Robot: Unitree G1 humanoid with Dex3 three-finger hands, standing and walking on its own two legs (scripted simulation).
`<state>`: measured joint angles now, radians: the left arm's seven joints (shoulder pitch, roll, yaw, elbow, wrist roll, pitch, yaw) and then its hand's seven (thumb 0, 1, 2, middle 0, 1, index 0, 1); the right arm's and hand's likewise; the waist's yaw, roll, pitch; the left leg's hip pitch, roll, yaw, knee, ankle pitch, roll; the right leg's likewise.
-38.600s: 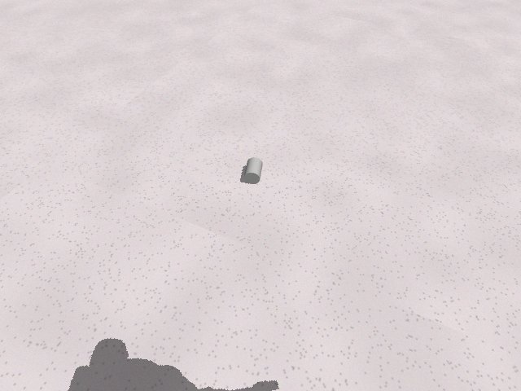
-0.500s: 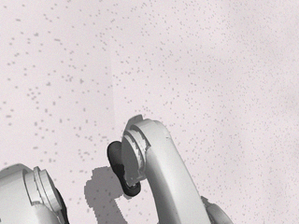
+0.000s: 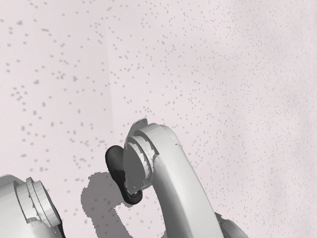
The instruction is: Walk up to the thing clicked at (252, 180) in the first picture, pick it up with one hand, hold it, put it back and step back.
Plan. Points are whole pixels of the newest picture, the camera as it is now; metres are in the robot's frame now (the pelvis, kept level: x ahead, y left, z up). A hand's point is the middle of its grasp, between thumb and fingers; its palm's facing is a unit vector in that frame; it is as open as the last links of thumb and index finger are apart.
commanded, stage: rest palm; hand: left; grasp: from above
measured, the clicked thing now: out of the picture +0.56 +0.31 -0.28
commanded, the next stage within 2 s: close in 0.82 s
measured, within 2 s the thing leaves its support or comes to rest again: neither
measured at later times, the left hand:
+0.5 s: hand out of the picture +0.53 +0.30 -0.24, palm faces -0.47 -0.09 -0.88, open 13.0 cm
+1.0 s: hand out of the picture +0.53 +0.30 -0.24, palm faces -0.45 -0.10 -0.89, open 12.3 cm
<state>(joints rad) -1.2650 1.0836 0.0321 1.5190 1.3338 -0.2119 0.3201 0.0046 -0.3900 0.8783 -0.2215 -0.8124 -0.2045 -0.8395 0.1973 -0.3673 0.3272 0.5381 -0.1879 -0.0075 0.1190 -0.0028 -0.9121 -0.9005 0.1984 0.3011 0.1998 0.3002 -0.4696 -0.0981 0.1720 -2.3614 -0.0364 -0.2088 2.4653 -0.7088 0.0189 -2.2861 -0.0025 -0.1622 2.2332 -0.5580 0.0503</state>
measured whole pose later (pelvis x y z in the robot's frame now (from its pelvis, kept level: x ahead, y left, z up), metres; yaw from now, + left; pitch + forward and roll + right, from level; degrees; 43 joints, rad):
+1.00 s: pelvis +0.00 +0.00 +0.00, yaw -1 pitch +33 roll -16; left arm -1.27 1.11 0.03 1.56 1.30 -0.17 0.36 0.00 -0.22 0.83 -0.36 -0.75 -0.32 -0.78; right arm 0.17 -0.35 0.38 0.54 -0.19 -0.04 0.13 0.00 -0.91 -0.90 0.20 0.30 0.20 0.30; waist -0.49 -0.11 0.20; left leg -2.37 -0.03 -0.22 2.48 -0.71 0.03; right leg -2.29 0.01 -0.17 2.24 -0.55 0.06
